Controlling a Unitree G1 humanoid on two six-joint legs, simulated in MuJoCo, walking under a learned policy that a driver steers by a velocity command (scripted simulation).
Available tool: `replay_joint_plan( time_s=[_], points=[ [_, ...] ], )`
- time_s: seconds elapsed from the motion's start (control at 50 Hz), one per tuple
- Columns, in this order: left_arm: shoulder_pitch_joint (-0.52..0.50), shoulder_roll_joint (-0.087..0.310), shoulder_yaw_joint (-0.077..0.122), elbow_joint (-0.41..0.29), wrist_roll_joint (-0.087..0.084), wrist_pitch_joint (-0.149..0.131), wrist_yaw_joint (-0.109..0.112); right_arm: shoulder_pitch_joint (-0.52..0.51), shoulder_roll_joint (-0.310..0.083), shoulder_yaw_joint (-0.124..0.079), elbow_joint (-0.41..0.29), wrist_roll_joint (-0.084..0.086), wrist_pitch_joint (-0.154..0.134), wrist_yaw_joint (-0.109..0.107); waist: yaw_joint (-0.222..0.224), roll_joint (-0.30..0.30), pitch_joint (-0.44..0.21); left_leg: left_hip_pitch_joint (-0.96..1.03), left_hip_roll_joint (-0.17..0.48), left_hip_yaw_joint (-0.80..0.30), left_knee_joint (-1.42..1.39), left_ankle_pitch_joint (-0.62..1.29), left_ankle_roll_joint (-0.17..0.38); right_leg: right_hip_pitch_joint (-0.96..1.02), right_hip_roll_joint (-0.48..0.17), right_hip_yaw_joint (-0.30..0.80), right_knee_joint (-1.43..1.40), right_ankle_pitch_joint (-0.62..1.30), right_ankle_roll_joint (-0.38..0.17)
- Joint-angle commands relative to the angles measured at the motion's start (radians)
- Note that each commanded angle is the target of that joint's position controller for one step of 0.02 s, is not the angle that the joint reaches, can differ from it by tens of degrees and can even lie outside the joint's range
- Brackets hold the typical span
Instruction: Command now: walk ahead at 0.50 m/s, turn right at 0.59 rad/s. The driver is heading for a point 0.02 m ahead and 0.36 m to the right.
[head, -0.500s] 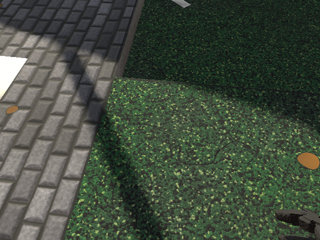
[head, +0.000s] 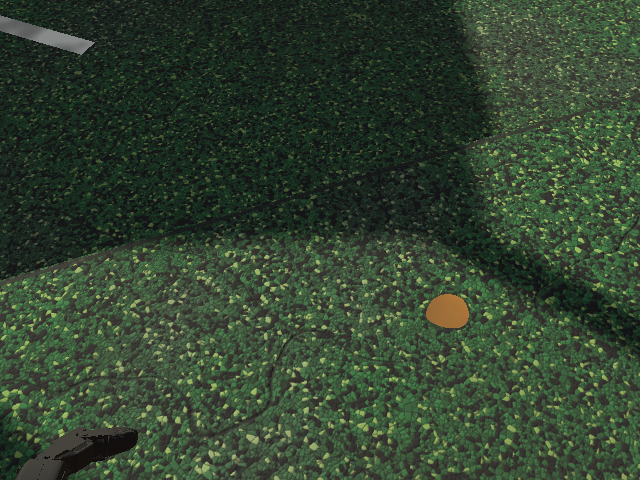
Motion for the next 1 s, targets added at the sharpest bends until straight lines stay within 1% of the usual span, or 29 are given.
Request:
replay_joint_plan(
  time_s=[0.02,0.04,0.06,0.08,0.1,0.12,0.18,0.28,0.36,0.42,0.44,0.46,0.48,0.5,0.52,0.54,0.56,0.6,0.66,0.72,0.82,0.86,0.88,0.9,0.92,0.94,0.96,0.98,1.0],
  points=[
    [0.375,0.297,0.095,-0.007,-0.008,-0.011,0.021,-0.018,-0.057,0.020,-0.150,-0.022,-0.059,0.009,0.167,-0.207,-0.456,-0.762,-0.135,-0.265,0.772,-0.149,0.023,0.945,-0.337,0.887,-0.291,-0.306,-0.337],
    [0.350,0.223,0.071,0.006,0.003,-0.029,0.013,-0.127,-0.135,-0.001,-0.178,0.021,-0.081,0.019,0.196,-0.111,-0.332,-0.860,-0.079,-0.313,0.782,-0.058,0.042,0.876,-0.313,0.762,-0.329,-0.268,-0.273],
    [0.311,0.196,0.061,0.012,0.004,-0.039,0.014,-0.152,-0.123,0.006,-0.186,0.023,-0.094,0.019,0.165,-0.080,-0.229,-0.847,-0.041,-0.304,0.705,0.029,0.060,0.740,-0.272,0.634,-0.328,-0.196,-0.239],
    [0.239,0.166,0.051,0.006,0.005,-0.041,0.016,-0.149,-0.118,0.004,-0.172,-0.002,-0.097,0.011,0.118,-0.020,-0.166,-0.784,-0.005,-0.306,0.618,0.090,0.055,0.599,-0.230,0.537,-0.330,-0.094,-0.208],
    [0.188,0.139,0.041,-0.008,0.014,-0.043,0.019,-0.133,-0.127,-0.003,-0.164,-0.018,-0.090,0.008,0.079,-0.036,-0.138,-0.709,0.017,-0.313,0.554,0.132,0.049,0.494,-0.198,0.470,-0.347,0.001,-0.195],
    [0.162,0.134,0.037,-0.019,0.022,-0.043,0.023,-0.120,-0.127,-0.005,-0.162,-0.022,-0.078,0.011,0.056,-0.054,-0.127,-0.659,0.020,-0.313,0.526,0.157,0.040,0.428,-0.182,0.449,-0.369,0.048,-0.196],
    [0.173,0.150,0.042,-0.001,0.016,-0.050,0.039,-0.138,-0.086,0.003,-0.165,-0.034,-0.054,0.010,0.047,-0.035,-0.099,-0.623,0.001,-0.286,0.404,0.231,-0.003,0.315,-0.150,0.368,-0.398,0.156,-0.206],
    [0.245,0.170,0.048,0.043,0.006,-0.040,0.061,-0.328,-0.037,0.025,-0.214,-0.026,-0.056,0.020,0.117,-0.058,-0.043,-0.556,-0.066,-0.281,0.046,0.527,-0.026,0.247,-0.085,0.304,-0.389,0.045,-0.140],
    [0.302,0.170,0.053,0.082,0.000,-0.017,0.072,-0.378,-0.068,0.013,-0.241,-0.025,-0.067,0.034,0.127,-0.078,-0.054,-0.480,-0.125,-0.296,-0.083,0.547,0.001,0.306,-0.090,0.363,-0.250,0.185,-0.092],
    [0.257,0.152,0.052,0.065,0.001,0.002,0.083,-0.293,-0.093,-0.005,-0.223,-0.029,-0.072,0.034,0.074,-0.112,-0.099,-0.388,-0.132,-0.302,-0.139,0.485,0.046,0.367,-0.081,0.436,-0.096,0.237,-0.047],
    [0.234,0.126,0.044,0.051,0.000,0.002,0.082,-0.231,-0.106,-0.011,-0.213,-0.040,-0.076,0.027,0.036,-0.097,-0.140,-0.269,-0.102,-0.295,-0.194,0.592,0.073,0.344,-0.029,0.410,0.009,0.238,-0.009],
    [0.245,0.066,0.024,0.024,0.018,0.000,0.081,-0.131,-0.165,-0.022,-0.214,-0.059,-0.076,0.018,0.009,0.021,-0.280,-0.010,0.081,-0.438,-0.132,0.886,0.139,0.223,0.040,0.340,0.266,-0.003,0.040],
    [0.486,0.019,0.008,0.047,0.007,0.001,0.075,-0.092,-0.191,-0.025,-0.208,-0.065,-0.055,0.018,0.095,0.287,-0.451,0.306,0.364,-0.772,-0.099,1.075,0.345,-0.037,0.166,0.258,0.565,-0.675,0.105],
    [0.509,0.142,0.027,0.064,-0.003,0.005,0.073,-0.099,-0.154,-0.025,-0.210,-0.028,-0.035,0.022,0.085,0.249,-0.469,0.265,0.381,-0.892,-0.161,0.754,0.359,-0.119,0.069,0.248,0.693,-0.579,0.130],
    [0.373,0.195,0.047,0.053,-0.012,0.021,0.078,-0.143,-0.085,-0.007,-0.234,-0.026,-0.022,0.014,0.045,0.164,-0.331,0.153,0.302,-0.745,-0.198,0.595,0.312,-0.165,0.034,0.211,0.730,-0.488,0.155],
    [0.298,0.202,0.052,0.039,-0.008,0.041,0.087,-0.199,-0.055,0.007,-0.235,-0.033,-0.006,0.008,0.049,0.105,-0.242,0.026,0.245,-0.627,-0.229,0.514,0.276,-0.163,0.006,0.172,0.709,-0.423,0.168],
    [0.266,0.197,0.056,0.027,-0.002,0.058,0.092,-0.240,-0.044,0.013,-0.236,-0.034,0.005,0.004,0.062,0.110,-0.171,-0.093,0.206,-0.550,-0.258,0.477,0.267,-0.138,-0.019,0.159,0.683,-0.391,0.176],
    [0.280,0.134,0.047,0.021,-0.003,0.076,0.092,-0.272,-0.067,0.006,-0.221,-0.047,0.008,-0.001,0.091,0.160,-0.104,-0.259,0.139,-0.409,-0.325,0.464,0.255,-0.031,-0.033,0.110,0.585,-0.344,0.175],
    [0.247,0.091,0.034,0.004,0.008,0.072,0.088,-0.255,-0.089,-0.009,-0.198,-0.040,0.005,-0.007,0.078,0.151,-0.143,-0.210,0.177,-0.346,-0.336,0.608,0.298,-0.013,-0.055,0.087,0.453,-0.297,0.171],
    [0.199,0.089,0.030,-0.014,0.009,0.072,0.071,-0.275,-0.112,-0.018,-0.193,-0.028,0.020,-0.010,0.069,0.129,-0.177,-0.194,0.202,-0.290,-0.345,0.582,0.303,0.049,-0.076,0.072,0.326,-0.211,0.157],
    [0.140,0.111,0.037,-0.040,0.008,0.080,0.043,-0.268,-0.149,-0.031,-0.169,-0.009,0.039,0.000,0.056,0.142,-0.140,-0.181,0.220,-0.231,-0.328,0.457,0.266,0.137,-0.060,0.017,0.130,-0.189,0.116],
    [0.160,0.111,0.044,-0.035,0.010,0.080,0.034,-0.274,-0.157,-0.034,-0.157,0.009,0.046,0.001,0.084,0.134,-0.139,-0.177,0.213,-0.199,-0.261,0.428,0.219,0.217,-0.037,-0.014,-0.029,-0.121,0.081],
    [0.181,0.126,0.053,-0.025,0.014,0.080,0.037,-0.252,-0.138,-0.029,-0.144,0.013,0.049,0.002,0.092,0.114,-0.142,-0.213,0.186,-0.167,-0.195,0.384,0.174,0.298,-0.014,-0.012,-0.109,-0.063,0.054],
    [0.226,0.181,0.072,-0.016,0.017,0.078,0.048,-0.200,-0.096,-0.019,-0.121,0.002,0.051,0.007,0.097,-0.002,-0.144,-0.312,0.121,-0.099,-0.043,0.279,0.094,0.418,-0.066,0.100,-0.214,0.107,0.005],
    [0.242,0.300,0.095,-0.038,0.016,0.074,0.069,-0.188,-0.036,0.003,-0.160,-0.056,0.051,0.015,0.057,-0.325,-0.144,-0.600,-0.036,-0.015,0.298,-0.155,-0.018,0.562,-0.322,0.466,-0.235,0.453,-0.133],
    [0.235,0.293,0.087,-0.057,0.050,0.052,0.060,-0.284,-0.075,-0.010,-0.189,-0.043,0.046,0.003,0.128,-0.249,-0.178,-0.684,-0.098,-0.201,0.488,-0.217,-0.027,0.470,-0.381,0.561,-0.266,0.396,-0.270],
    [0.227,0.254,0.078,-0.042,0.044,0.031,0.054,-0.303,-0.104,-0.020,-0.189,-0.019,0.046,0.001,0.123,-0.150,-0.172,-0.708,-0.072,-0.253,0.534,-0.126,-0.008,0.471,-0.317,0.483,-0.293,0.197,-0.236],
    [0.206,0.221,0.072,-0.029,0.019,0.018,0.055,-0.282,-0.109,-0.026,-0.181,-0.010,0.042,0.002,0.100,-0.117,-0.156,-0.733,-0.052,-0.268,0.503,-0.023,0.012,0.472,-0.266,0.446,-0.312,-0.057,-0.177],
    [0.195,0.188,0.060,-0.028,0.004,0.014,0.056,-0.282,-0.114,-0.031,-0.167,-0.015,0.038,0.000,0.101,-0.099,-0.144,-0.746,-0.038,-0.276,0.474,0.043,0.018,0.467,-0.245,0.448,-0.343,-0.262,-0.146]
  ],
)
